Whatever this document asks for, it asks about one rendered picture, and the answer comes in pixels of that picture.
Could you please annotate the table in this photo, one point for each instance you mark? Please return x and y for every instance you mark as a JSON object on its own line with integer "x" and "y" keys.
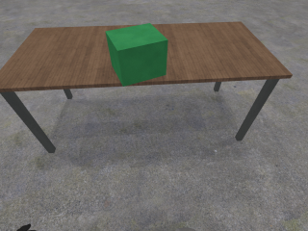
{"x": 67, "y": 58}

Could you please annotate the carton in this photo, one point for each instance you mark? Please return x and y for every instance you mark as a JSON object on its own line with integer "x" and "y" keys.
{"x": 138, "y": 53}

